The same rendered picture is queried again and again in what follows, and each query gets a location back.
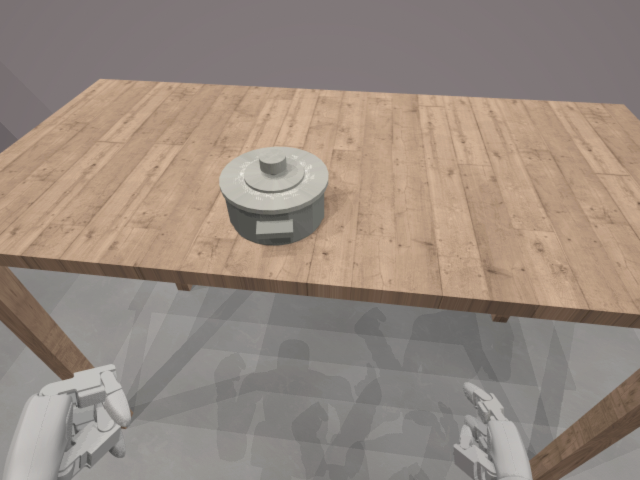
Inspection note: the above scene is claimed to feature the lid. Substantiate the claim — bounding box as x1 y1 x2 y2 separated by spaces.
219 147 329 215

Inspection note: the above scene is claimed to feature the right robot hand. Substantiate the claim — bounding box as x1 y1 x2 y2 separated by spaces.
454 382 533 480

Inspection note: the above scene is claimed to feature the table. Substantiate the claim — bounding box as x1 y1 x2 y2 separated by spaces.
0 79 640 480

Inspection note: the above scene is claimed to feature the left robot hand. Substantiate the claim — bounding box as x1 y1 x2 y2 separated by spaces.
2 364 131 480

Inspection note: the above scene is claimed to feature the pot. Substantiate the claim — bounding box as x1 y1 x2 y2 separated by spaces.
225 193 324 246

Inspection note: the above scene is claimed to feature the knob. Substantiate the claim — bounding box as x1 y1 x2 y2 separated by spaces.
259 149 287 174

